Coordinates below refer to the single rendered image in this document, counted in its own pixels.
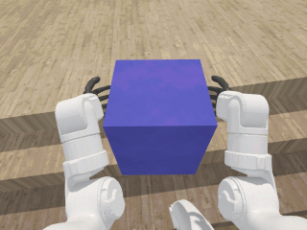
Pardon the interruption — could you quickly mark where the left robot hand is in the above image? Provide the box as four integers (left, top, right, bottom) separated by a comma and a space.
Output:
83, 77, 111, 118

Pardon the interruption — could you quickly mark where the left robot forearm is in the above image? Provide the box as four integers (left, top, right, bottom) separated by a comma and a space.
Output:
55, 93, 109, 215

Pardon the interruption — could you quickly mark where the right robot hand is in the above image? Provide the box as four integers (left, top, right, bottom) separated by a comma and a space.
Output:
207, 75, 232, 117

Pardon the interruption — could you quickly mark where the carton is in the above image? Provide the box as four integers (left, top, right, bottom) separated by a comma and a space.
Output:
103, 59, 218, 175

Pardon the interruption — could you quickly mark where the robot right thigh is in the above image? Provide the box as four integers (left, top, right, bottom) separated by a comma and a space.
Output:
169, 199, 214, 230

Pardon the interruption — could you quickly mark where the right robot forearm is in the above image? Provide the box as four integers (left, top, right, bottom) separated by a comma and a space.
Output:
216, 90, 279, 206

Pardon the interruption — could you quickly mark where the left robot upper arm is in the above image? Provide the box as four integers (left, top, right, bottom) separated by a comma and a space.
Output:
43, 176, 126, 230

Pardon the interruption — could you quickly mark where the right robot upper arm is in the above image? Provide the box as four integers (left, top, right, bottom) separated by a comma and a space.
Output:
218, 176, 307, 230

